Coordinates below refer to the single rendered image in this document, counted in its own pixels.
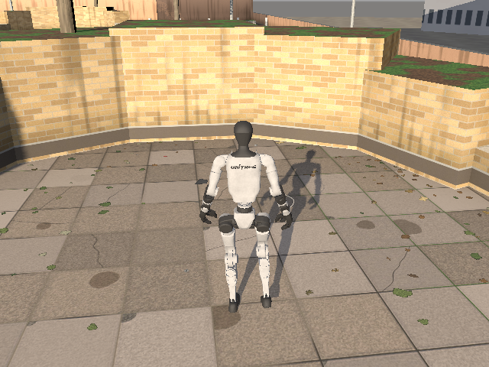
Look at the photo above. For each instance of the robot left forearm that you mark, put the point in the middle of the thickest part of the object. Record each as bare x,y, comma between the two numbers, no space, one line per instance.
207,201

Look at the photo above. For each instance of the robot thigh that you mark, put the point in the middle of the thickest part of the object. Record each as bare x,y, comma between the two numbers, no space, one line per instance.
226,227
262,227

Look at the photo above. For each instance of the robot left hand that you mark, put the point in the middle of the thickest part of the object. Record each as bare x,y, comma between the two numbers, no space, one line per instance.
211,213

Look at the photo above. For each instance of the robot left upper arm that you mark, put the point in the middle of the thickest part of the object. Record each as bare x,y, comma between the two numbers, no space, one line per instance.
215,174

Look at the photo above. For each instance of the robot right hand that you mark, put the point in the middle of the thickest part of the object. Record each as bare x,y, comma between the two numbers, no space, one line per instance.
283,218

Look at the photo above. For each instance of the robot left thigh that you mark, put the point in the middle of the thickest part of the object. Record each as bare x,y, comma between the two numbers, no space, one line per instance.
226,227

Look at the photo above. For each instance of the robot right thigh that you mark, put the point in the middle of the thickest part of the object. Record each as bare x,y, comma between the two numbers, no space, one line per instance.
262,227

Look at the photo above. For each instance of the robot right upper arm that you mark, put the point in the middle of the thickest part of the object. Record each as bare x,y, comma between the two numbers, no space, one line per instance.
272,174

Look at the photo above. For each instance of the robot right forearm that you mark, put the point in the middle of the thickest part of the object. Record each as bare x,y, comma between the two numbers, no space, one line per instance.
282,203

